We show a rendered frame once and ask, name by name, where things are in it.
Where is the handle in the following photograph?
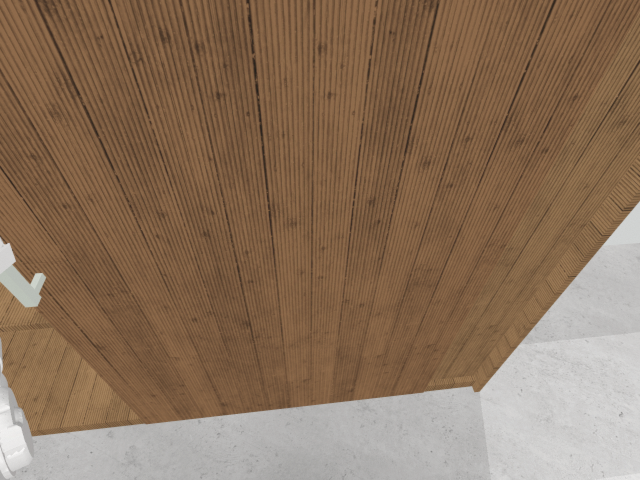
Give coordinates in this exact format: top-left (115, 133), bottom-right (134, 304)
top-left (0, 265), bottom-right (46, 307)

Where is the left robot upper arm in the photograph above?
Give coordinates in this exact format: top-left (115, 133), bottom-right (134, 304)
top-left (0, 385), bottom-right (34, 480)

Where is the wardrobe door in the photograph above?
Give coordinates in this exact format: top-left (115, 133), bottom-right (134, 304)
top-left (431, 12), bottom-right (640, 380)
top-left (0, 0), bottom-right (640, 424)

